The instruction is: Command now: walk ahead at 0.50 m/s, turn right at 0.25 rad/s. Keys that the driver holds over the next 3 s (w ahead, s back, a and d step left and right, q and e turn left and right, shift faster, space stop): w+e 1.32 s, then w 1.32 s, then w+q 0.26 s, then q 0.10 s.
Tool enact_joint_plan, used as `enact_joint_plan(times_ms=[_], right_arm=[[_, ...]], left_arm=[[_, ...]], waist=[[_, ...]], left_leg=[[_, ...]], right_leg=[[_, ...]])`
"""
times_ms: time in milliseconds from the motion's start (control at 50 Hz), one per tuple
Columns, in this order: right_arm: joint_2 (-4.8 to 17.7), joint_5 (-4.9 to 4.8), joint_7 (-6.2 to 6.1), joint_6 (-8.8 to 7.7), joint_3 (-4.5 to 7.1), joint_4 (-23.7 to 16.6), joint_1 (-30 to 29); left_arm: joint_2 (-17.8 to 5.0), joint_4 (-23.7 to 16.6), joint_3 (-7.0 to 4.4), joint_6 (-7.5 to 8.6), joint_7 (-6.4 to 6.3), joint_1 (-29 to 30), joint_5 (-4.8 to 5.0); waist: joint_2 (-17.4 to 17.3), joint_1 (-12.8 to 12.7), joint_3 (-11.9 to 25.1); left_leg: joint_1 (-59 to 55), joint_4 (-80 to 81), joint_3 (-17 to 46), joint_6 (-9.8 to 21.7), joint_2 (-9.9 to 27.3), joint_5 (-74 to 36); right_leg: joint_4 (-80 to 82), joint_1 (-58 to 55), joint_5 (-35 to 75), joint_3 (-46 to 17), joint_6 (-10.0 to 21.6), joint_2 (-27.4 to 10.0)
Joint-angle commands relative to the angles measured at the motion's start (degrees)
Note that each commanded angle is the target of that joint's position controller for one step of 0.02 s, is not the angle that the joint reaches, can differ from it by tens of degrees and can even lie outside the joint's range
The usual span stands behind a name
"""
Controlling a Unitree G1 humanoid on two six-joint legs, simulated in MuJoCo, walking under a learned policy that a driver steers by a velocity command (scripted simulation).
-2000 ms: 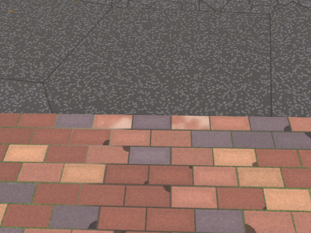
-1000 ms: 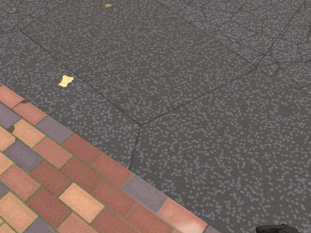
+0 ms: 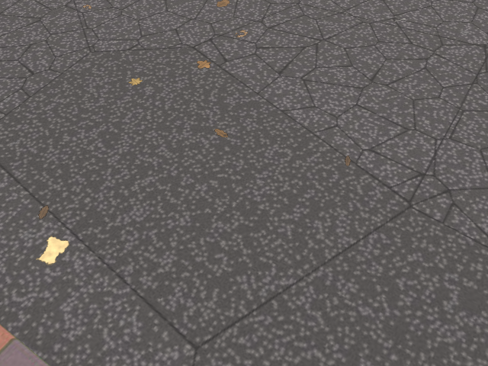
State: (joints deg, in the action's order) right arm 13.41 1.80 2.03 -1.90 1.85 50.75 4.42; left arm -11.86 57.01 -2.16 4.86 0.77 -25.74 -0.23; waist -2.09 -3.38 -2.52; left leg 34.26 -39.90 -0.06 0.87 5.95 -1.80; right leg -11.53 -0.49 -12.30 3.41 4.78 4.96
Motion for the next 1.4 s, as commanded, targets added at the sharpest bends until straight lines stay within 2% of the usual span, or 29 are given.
enact_joint_plan(times_ms=[20,100,160,200,220,240,260,280,340,400,480,560,640,660,680,700,720,740,800,900,1020,1100,1120,1140,1160,1180,1200,1260,1400], right_arm=[[4.0,-0.02,-0.18,-1.22,0.67,-4.7,-6.5],[5.1,-0.28,-0.5,-2.32,0.8,-7.0,-11.0],[6.6,-0.9,-0.79,-3.05,1.49,-5.0,-5.7],[7.9,-0.04,-1.44,-4.08,2.5,-3.1,-0.2],[9.1,1.15,-1.37,-4.38,3.27,-2.1,7.2],[12.8,1.86,-1.52,-4.14,4.36,-1.0,14.1],[9.2,1.91,-1.63,-3.71,3.66,-1.8,13.6],[7.5,1.75,-2.19,-3.84,3.11,-2.4,10.1],[4.9,0.59,-2.97,-5.28,2.31,-1.1,7.8],[4.1,-0.95,-3.15,-7.23,2.29,0.7,9.5],[4.7,-1.13,-3.39,-7.91,2.27,1.3,9.4],[7.1,-2.17,-3.32,-7.91,2.71,1.8,10.1],[9.0,-1.88,-3.05,-5.73,3.24,1.6,11.6],[9.4,-1.74,-2.72,-4.94,3.34,0.7,10.7],[4.9,-0.84,-2.21,-4.38,2.42,-1.2,14.9],[5.0,0.23,-2.84,-3.3,1.96,-1.6,20.0],[6.9,-0.64,-2.99,-3.55,1.9,-3.7,15.6],[8.1,-0.22,-2.68,-3.86,1.84,-4.6,11.5],[7.8,1.26,-1.78,-1.6,1.9,-4.7,9.6],[4.6,0.71,-1.21,0.07,0.8,-6.9,4.3],[5.4,-0.56,-1.26,-0.53,0.48,-10.7,-5.0],[7.5,-0.61,-1.85,-1.94,1.31,-9.1,4.3],[10.1,0.06,-2.45,-2.76,2.15,-7.4,10.8],[15.3,1.43,-3.24,-3.31,3.23,-6.9,19.4],[19.7,1.04,-3.54,-2.26,4.25,-6.9,17.5],[14.7,0.68,-3.33,-1.7,3.55,-8.2,13.2],[10.2,0.07,-2.94,-1.72,2.46,-9.1,10.1],[7.4,-0.01,-2.93,-2.55,1.68,-8.1,9.6],[7.2,-0.45,-1.85,-3.85,1.99,-4.2,16.4]], left_arm=[[-8.2,-1.6,-1.57,0.61,-0.7,-2.6,-0.22],[-9.8,-1.7,-2.51,0.1,-1.78,-3.0,-1.35],[-10.8,-2.2,-3.24,-0.52,-1.9,-1.1,-1.94],[-8.3,-1.4,-2.79,-1.05,-0.26,-5.8,0.53],[-9.8,-2.5,-3.06,-1.29,-0.33,-2.8,1.69],[-7.9,-5.1,-2.5,-1.25,-0.98,-2.8,2.8],[-9.8,-4.9,-2.73,-1.6,-1.87,0.5,2.13],[-8.8,-4.8,-2.7,-1.59,-1.5,2.9,1.33],[-7.1,-5.6,-2.82,-3.21,-0.1,6.5,-1.34],[-4.9,-7.2,-2.54,-3.88,0.86,9.5,-1.52],[-3.7,-10.8,-1.51,-3.06,2.55,17.3,-1.68],[-5.6,-12.6,-1.38,-3.16,3.57,19.9,-2.04],[-8.4,-10.2,-2.58,-2.69,3.06,12.5,-3.49],[-9.4,-7.1,-3.26,-2.21,2.22,3.7,-3.91],[-15.1,-6.1,-4.66,-1.96,1.25,0.5,-3.88],[-16.9,-8.2,-4.6,-2.08,0.74,-0.3,-2.31],[-17.7,-9.7,-5.25,-2.83,-0.54,-0.4,-1.49],[-14.6,-10.0,-4.36,-3.33,-1.36,3.5,-0.84],[-11.5,-10.5,-3.44,-2.75,-1.44,9.1,-0.09],[-12.5,-9.6,-4.21,-1.69,-0.4,7.9,-0.32],[-12.9,-9.3,-4.81,-2.09,0.15,4.0,-0.68],[-13.9,-10.7,-5.19,-2.09,-0.18,7.7,-0.89],[-11.8,-11.2,-4.61,-1.62,-0.18,7.9,-0.69],[-6.0,-12.8,-3.07,-0.95,-0.19,7.7,-0.3],[-6.1,-14.8,-2.94,-1.06,-0.04,4.3,-0.01],[-9.7,-12.7,-3.28,-2.08,-0.21,3.4,-1.29],[-10.3,-12.3,-3.51,-2.42,0.49,6.0,-1.57],[-8.7,-12.4,-3.23,-3.61,2.14,8.4,-2.0],[-6.1,-16.4,-1.67,-4.29,3.28,18.7,-1.81]], waist=[[5.4,0.2,-2.0],[5.9,-1.1,-3.4],[4.0,0.5,-2.6],[-3.3,1.0,4.3],[-6.3,6.1,8.4],[-17.2,8.1,17.4],[-8.5,8.2,15.0],[-5.6,7.2,9.0],[-5.3,4.8,2.1],[-4.7,3.3,0.7],[-1.8,3.2,-1.6],[-0.9,2.4,-1.6],[3.6,-1.0,1.6],[6.2,-4.7,4.7],[18.5,-2.1,7.4],[14.2,-0.2,14.0],[13.8,-3.9,16.9],[6.4,-1.8,10.6],[1.8,3.3,4.7],[3.0,3.4,2.9],[5.3,-0.6,2.0],[5.8,5.2,3.2],[2.1,8.1,5.8],[-9.0,10.8,11.8],[-19.1,6.6,11.1],[-9.0,4.7,5.1],[-3.1,4.4,1.3],[-5.1,3.6,0.5],[-3.7,4.8,0.3]], left_leg=[[1.9,3.5,0.8,-0.2,-0.8,-4.7],[2.3,12.0,4.3,-0.2,-0.2,-2.9],[-10.6,17.3,3.4,0.6,-1.5,-1.1],[-29.2,18.9,-0.1,1.8,-5.5,0.9],[-42.3,18.7,7.0,3.7,0.3,5.0],[-53.3,19.7,22.2,8.1,14.3,3.3],[-48.3,21.2,22.2,7.1,14.8,7.3],[-41.5,23.4,19.1,7.1,13.7,6.4],[-31.9,26.9,8.9,6.6,9.5,-5.7],[-30.6,28.8,2.5,6.8,7.6,-7.6],[-27.0,30.1,-3.7,8.4,6.9,-6.1],[-25.5,29.2,-6.7,7.0,8.3,-6.1],[-28.1,7.0,-11.3,6.2,6.3,-17.0],[-24.2,-8.4,-12.9,4.4,2.7,-14.6],[-5.9,-29.2,-12.1,1.9,-4.9,30.0],[4.8,-40.7,-3.3,0.4,-6.0,37.5],[11.8,-43.8,0.8,-0.6,-6.3,33.2],[13.6,-38.5,2.6,-0.8,-2.5,27.7],[2.1,-27.4,3.0,-2.6,0.6,24.1],[-2.7,-12.3,1.0,-3.7,0.0,15.4],[-5.9,2.1,1.2,-3.6,-3.1,8.2],[-23.2,11.8,1.2,-2.1,-5.6,12.9],[-32.3,15.4,4.6,-0.7,-2.6,16.4],[-41.6,21.3,20.2,2.1,12.9,30.2],[-43.4,30.6,43.5,7.3,20.2,41.0],[-37.4,29.6,39.9,8.6,19.4,46.2],[-32.9,29.3,31.7,7.6,15.8,40.8],[-29.5,30.0,12.5,5.3,8.7,15.8],[-31.9,30.9,0.4,7.6,8.2,-2.9]], right_leg=[[0.3,-1.0,21.0,-10.9,7.6,-15.9],[-5.8,-5.9,19.3,-15.0,6.9,-16.8],[-13.9,-0.7,19.0,-15.5,4.8,-14.5],[-26.1,8.2,16.7,-12.4,2.4,-7.6],[-38.3,19.8,5.4,-9.7,0.9,-4.3],[-53.8,29.9,-15.6,-6.1,-0.2,-1.5],[-56.7,31.7,-16.1,-7.9,0.5,-4.7],[-55.7,31.9,-12.1,-8.4,0.0,-6.4],[-50.5,30.5,-5.6,-6.8,-1.5,-9.1],[-45.1,32.6,1.6,-5.4,-2.2,-9.8],[-29.3,30.4,14.4,-2.9,-2.9,-10.0],[-20.9,22.9,21.7,-1.3,-0.3,-9.0],[-17.9,14.2,14.2,2.2,4.0,-3.7],[-14.8,5.5,15.1,1.9,6.3,-1.7],[-19.1,-10.3,36.3,-13.9,12.1,-15.3],[-20.1,-18.7,44.0,-29.1,18.2,-23.7],[-11.2,-18.8,23.7,-36.3,21.1,-26.3],[-6.3,-12.0,9.1,-35.6,18.5,-24.2],[-2.5,6.5,12.0,-29.0,14.9,-19.0],[-1.0,14.0,12.6,-21.4,12.1,-12.4],[-3.0,11.4,6.3,-23.6,9.2,-11.6],[-11.7,17.1,3.8,-26.3,5.3,-9.9],[-20.7,21.2,1.9,-23.4,3.4,-5.9],[-39.6,26.7,-8.4,-14.3,1.2,-0.2],[-48.7,41.0,-22.3,-8.7,0.5,4.7],[-54.4,42.8,-18.1,-10.3,0.8,-2.0],[-54.4,41.9,-13.0,-9.8,0.6,-3.7],[-52.7,38.3,-4.5,-7.5,-1.9,-6.6],[-42.9,41.6,5.1,-6.8,-3.9,-6.8]])
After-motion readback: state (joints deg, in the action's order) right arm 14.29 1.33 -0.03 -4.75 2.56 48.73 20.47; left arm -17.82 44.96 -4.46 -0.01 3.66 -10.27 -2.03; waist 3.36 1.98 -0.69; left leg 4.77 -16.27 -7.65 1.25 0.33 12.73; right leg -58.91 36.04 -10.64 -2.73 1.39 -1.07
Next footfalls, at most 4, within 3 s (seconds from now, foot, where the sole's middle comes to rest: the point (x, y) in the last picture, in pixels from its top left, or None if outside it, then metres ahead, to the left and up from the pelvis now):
0.16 left None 0.27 0.15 -0.81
0.66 right None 0.48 -0.10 -0.83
1.12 left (278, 285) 0.75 -0.01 -0.83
1.60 right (389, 288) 0.75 -0.35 -0.83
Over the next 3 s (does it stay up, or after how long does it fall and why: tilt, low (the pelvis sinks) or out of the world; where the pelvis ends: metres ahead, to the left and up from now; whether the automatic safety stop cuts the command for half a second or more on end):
stays up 1.18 -0.78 -0.05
